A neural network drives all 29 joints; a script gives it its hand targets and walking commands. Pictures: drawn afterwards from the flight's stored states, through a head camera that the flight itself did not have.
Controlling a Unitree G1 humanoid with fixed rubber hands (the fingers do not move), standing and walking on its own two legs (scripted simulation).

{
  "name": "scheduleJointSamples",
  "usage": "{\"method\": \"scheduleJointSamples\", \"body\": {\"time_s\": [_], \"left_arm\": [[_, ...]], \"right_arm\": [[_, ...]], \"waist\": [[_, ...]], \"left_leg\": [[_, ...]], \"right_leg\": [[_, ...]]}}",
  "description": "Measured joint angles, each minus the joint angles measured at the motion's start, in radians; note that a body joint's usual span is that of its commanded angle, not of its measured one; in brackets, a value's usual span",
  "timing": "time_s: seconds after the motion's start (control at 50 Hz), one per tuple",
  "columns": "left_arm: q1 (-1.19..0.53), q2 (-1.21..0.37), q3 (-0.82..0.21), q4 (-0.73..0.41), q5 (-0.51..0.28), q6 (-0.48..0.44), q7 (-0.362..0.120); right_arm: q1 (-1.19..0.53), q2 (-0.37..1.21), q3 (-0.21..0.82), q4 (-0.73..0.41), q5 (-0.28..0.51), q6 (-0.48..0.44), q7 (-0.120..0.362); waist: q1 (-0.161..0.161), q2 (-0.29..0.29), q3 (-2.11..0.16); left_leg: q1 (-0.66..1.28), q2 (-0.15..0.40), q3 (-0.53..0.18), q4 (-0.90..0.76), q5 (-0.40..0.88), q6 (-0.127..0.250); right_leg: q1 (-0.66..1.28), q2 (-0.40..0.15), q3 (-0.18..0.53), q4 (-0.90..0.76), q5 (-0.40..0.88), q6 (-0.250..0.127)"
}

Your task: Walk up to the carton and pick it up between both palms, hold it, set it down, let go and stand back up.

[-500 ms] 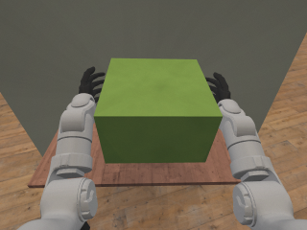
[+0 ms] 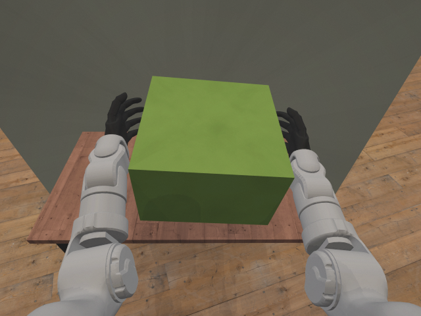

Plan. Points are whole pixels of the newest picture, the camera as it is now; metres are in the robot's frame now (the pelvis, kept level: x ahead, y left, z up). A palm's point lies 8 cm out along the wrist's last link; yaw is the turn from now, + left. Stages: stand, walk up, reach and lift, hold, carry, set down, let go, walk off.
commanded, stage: set down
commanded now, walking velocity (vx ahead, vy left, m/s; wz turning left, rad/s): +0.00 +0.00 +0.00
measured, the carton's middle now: (208, 148) +0.41 +0.03 +0.11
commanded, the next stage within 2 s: none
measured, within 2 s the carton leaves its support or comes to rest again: neither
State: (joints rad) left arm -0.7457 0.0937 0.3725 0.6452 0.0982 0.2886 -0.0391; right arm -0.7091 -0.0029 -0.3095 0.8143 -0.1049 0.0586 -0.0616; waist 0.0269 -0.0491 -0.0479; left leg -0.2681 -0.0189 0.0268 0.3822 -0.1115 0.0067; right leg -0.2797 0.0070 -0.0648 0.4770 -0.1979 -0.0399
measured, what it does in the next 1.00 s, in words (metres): stands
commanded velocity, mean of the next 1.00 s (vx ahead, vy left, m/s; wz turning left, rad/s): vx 0.00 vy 0.00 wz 0.00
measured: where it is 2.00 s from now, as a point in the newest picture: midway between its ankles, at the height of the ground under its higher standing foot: outside the picture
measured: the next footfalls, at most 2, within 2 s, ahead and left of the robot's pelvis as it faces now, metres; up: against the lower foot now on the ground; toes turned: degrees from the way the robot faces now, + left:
none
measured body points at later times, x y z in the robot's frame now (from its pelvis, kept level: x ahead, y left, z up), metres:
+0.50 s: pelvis +0.02 +0.00 +0.00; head +0.03 +0.01 +0.45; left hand +0.44 +0.20 +0.14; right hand +0.43 -0.15 +0.11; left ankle +0.06 +0.12 -0.74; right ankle +0.04 -0.08 -0.74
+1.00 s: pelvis +0.03 +0.00 +0.00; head +0.03 +0.01 +0.45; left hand +0.43 +0.19 +0.11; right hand +0.43 -0.16 +0.09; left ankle +0.06 +0.12 -0.74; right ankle +0.04 -0.08 -0.74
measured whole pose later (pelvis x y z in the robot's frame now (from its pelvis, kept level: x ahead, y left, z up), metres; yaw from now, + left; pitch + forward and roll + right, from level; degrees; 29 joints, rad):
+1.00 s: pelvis +0.03 +0.00 +0.00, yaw +0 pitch +2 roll +1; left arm -0.71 0.09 0.32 0.87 0.10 0.00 -0.03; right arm -0.63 -0.01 -0.33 0.85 -0.18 -0.10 -0.07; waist 0.03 -0.05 -0.04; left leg -0.27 -0.02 0.03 0.37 -0.14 0.01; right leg -0.28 0.01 -0.06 0.45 -0.22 -0.04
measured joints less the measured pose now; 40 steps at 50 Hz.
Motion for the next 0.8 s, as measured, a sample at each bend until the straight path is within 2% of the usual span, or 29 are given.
{"method": "scheduleJointSamples", "body": {"time_s": [0.08,0.2,0.44,0.6,0.8], "left_arm": [[0.000,0.000,-0.036,0.000,0.000,-0.027,0.008],[0.001,0.000,-0.086,0.000,0.000,-0.076,0.017],[0.028,0.000,-0.083,0.001,0.000,-0.080,0.016],[0.032,0.000,-0.083,0.012,0.000,-0.113,0.015],[0.033,0.000,-0.062,0.133,0.000,-0.168,0.012]], "right_arm": [[0.026,-0.005,0.000,-0.009,0.000,-0.041,-0.002],[0.071,-0.006,0.000,-0.085,0.045,-0.054,-0.005],[0.077,-0.006,0.016,-0.088,0.052,-0.035,-0.007],[0.079,-0.006,0.016,-0.082,0.052,-0.062,-0.009],[0.079,-0.008,0.011,0.003,-0.021,-0.085,-0.012]], "waist": [[0.000,0.000,0.020],[0.000,0.000,0.020],[0.000,0.000,0.021],[0.000,0.000,0.020],[0.000,0.000,0.020]], "left_leg": [[0.000,0.000,0.000,-0.009,-0.002,0.000],[-0.002,-0.001,0.000,-0.010,-0.015,0.000],[-0.002,-0.001,-0.001,-0.013,-0.023,0.000],[-0.002,-0.001,-0.001,-0.013,-0.022,0.000],[-0.002,-0.001,-0.001,-0.013,-0.023,0.000]], "right_leg": [[0.000,0.000,0.000,-0.009,-0.002,0.000],[0.001,0.000,0.000,-0.014,-0.011,0.000],[0.004,0.000,0.000,-0.025,-0.015,0.000],[0.004,0.000,0.000,-0.025,-0.015,0.000],[0.004,0.000,0.000,-0.025,-0.016,0.000]]}}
